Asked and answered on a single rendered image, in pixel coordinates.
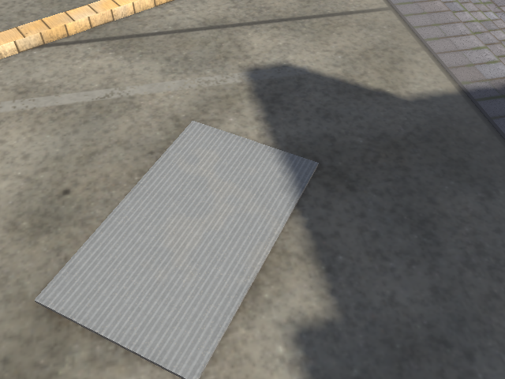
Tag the stairs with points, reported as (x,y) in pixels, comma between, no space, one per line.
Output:
(484,23)

